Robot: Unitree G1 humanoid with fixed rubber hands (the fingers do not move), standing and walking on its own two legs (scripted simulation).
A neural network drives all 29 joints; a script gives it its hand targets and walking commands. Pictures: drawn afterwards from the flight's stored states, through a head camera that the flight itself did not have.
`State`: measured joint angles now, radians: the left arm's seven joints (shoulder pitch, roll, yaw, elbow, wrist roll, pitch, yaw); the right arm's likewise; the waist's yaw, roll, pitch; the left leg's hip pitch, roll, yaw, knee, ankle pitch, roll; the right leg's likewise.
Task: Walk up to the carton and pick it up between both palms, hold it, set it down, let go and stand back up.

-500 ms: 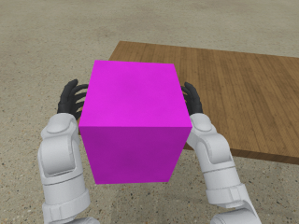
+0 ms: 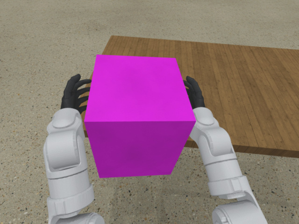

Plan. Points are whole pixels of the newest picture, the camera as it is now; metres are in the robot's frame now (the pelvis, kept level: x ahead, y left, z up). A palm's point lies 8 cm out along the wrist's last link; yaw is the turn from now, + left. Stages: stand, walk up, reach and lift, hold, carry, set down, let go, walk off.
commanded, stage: set down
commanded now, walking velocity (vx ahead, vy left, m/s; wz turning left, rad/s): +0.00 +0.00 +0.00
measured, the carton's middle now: (136, 119) +0.38 +0.01 +0.10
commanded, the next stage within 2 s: none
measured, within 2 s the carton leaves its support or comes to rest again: rests again in 1.50 s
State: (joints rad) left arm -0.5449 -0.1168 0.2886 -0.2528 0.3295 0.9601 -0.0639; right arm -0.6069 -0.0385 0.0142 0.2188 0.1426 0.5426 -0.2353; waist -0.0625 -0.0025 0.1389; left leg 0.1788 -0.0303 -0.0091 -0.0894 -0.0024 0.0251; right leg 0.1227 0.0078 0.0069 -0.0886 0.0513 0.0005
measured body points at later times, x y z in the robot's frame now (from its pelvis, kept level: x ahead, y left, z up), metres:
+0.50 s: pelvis +0.01 +0.00 +0.00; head +0.03 -0.01 +0.45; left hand +0.40 +0.14 +0.18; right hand +0.42 -0.15 +0.16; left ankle -0.02 +0.10 -0.76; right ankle +0.01 -0.12 -0.76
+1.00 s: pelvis +0.02 +0.00 +0.00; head +0.04 +0.00 +0.45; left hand +0.44 +0.13 +0.18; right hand +0.45 -0.16 +0.16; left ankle -0.02 +0.10 -0.76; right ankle +0.01 -0.12 -0.76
